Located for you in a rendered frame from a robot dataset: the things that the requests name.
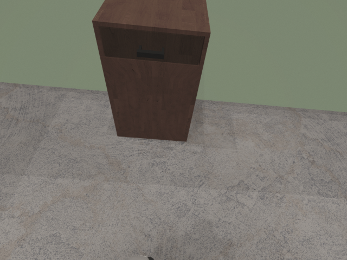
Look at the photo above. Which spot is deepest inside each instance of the drawer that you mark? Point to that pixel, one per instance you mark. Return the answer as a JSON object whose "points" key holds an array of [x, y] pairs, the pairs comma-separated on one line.
{"points": [[178, 48]]}

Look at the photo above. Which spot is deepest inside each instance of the handle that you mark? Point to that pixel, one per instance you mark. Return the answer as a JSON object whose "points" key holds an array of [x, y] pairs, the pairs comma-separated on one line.
{"points": [[150, 53]]}

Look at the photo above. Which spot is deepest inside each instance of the cabinet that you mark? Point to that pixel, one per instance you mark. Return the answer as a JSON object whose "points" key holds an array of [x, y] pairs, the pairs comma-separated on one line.
{"points": [[152, 99]]}

